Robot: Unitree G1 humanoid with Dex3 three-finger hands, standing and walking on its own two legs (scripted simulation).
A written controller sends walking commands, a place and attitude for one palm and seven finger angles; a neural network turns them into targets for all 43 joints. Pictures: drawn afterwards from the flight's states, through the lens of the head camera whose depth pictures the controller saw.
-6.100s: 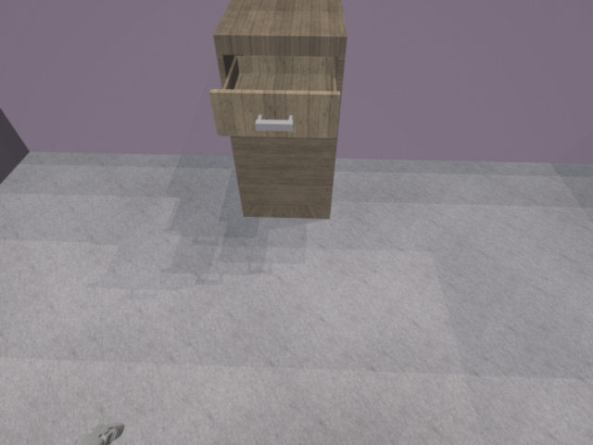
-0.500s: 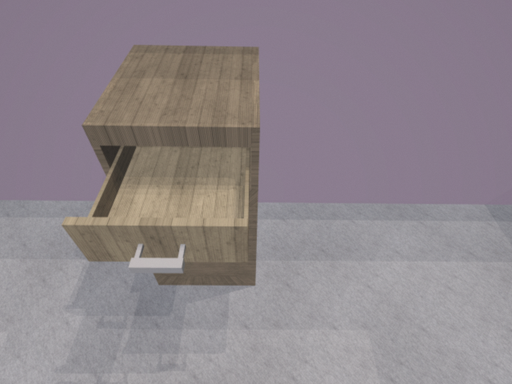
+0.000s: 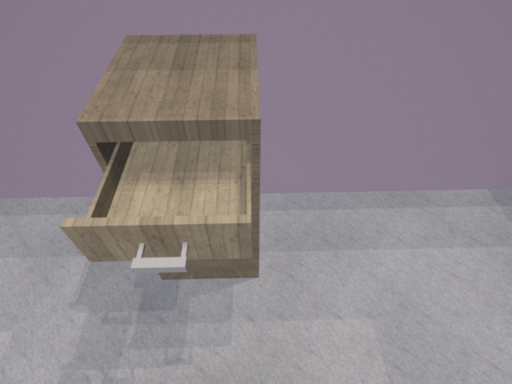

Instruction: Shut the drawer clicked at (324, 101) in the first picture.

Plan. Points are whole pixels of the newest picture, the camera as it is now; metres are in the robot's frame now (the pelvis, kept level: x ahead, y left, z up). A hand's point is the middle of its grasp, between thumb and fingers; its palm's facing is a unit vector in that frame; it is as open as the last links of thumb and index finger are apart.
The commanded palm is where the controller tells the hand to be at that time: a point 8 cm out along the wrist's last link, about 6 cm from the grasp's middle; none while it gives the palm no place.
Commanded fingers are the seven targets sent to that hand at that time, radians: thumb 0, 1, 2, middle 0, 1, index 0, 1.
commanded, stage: look again from close up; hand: left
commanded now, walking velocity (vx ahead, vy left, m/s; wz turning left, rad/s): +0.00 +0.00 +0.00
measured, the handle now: (161, 256) +0.36 +0.22 -0.09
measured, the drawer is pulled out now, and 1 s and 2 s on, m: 0.24 0.24 0.24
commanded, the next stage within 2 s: raise the hand and make a fist in 0.44 s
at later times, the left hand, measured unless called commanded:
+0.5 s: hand out of the picture +0.00 +0.21 -0.18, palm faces -0.01 -0.98 -0.21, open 7.4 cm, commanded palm none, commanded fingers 0.00 0.90 0.90 -0.20 -0.30 -0.20 -0.30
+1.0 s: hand out of the picture +0.11 +0.19 -0.08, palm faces +0.15 -0.99 -0.01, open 5.7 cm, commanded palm +0.11 +0.25 -0.04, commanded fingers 0.00 0.90 0.90 -0.68 -0.82 -0.68 -0.82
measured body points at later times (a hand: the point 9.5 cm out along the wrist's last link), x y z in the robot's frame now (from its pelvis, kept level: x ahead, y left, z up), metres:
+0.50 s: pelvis +0.00 +0.03 +0.00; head +0.02 +0.03 +0.45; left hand +0.00 +0.26 -0.16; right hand +0.00 -0.20 -0.16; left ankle +0.02 +0.13 -0.74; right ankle -0.06 -0.10 -0.74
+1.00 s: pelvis -0.06 -0.01 -0.08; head -0.01 +0.01 +0.36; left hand +0.09 +0.24 -0.07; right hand +0.20 -0.25 -0.11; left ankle +0.02 +0.13 -0.74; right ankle -0.06 -0.10 -0.74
